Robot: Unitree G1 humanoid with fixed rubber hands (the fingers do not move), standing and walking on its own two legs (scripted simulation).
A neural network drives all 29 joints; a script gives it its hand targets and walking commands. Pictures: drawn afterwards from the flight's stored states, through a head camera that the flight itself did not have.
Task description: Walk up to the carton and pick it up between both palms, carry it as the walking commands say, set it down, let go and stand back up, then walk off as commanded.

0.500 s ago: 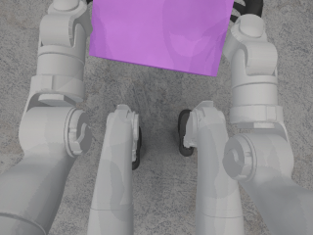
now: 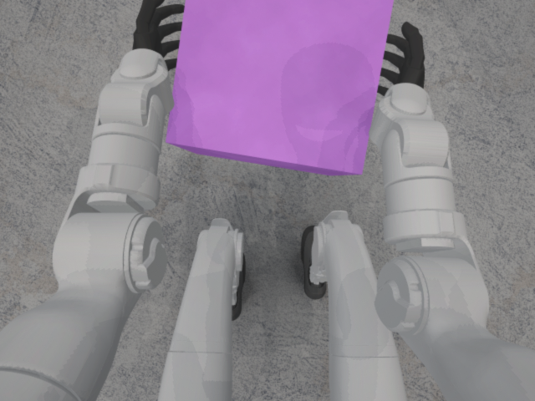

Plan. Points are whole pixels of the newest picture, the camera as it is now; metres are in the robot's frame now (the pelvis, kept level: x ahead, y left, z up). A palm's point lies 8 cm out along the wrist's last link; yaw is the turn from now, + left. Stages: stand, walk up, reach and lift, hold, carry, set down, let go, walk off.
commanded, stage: reach and lift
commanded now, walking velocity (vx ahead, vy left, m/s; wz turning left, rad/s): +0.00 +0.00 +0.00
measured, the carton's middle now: (276, 84) +0.52 +0.00 -0.10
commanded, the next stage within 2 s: none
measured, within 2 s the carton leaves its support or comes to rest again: neither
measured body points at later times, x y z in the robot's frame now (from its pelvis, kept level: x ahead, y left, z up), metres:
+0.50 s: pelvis +0.06 +0.00 +0.09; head +0.16 +0.00 +0.53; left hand +0.49 +0.16 +0.08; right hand +0.46 -0.17 +0.08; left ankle +0.12 +0.12 -0.55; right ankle +0.18 -0.11 -0.55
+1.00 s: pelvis +0.11 -0.01 +0.16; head +0.14 -0.01 +0.61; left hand +0.48 +0.14 +0.16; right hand +0.44 -0.18 +0.15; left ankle +0.12 +0.12 -0.55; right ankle +0.18 -0.11 -0.55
